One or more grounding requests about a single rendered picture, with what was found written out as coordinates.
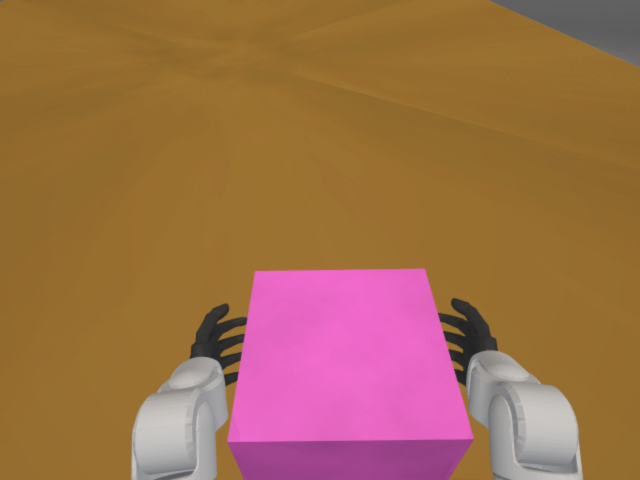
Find right robot forearm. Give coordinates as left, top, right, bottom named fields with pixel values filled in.
left=466, top=350, right=583, bottom=480

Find left robot forearm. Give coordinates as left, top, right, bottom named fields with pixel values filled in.
left=131, top=357, right=228, bottom=480

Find carton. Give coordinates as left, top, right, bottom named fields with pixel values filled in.
left=227, top=269, right=474, bottom=480

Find robot left hand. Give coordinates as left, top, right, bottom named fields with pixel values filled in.
left=189, top=303, right=247, bottom=386

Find robot right hand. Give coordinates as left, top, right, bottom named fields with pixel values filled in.
left=438, top=298, right=498, bottom=387

